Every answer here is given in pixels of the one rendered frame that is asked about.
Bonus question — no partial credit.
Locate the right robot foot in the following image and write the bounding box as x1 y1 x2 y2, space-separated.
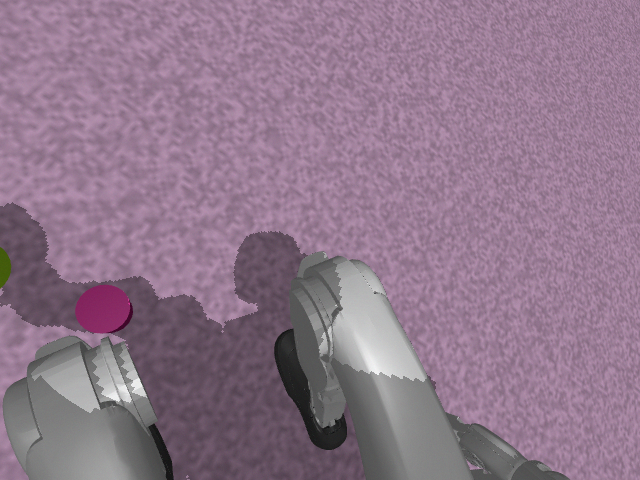
274 329 347 450

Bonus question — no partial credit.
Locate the right robot arm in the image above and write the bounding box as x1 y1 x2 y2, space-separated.
511 460 570 480

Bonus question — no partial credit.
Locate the right robot hand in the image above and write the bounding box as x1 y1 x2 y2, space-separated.
445 412 528 480

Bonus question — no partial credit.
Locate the left robot foot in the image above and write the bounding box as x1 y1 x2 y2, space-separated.
149 424 174 480

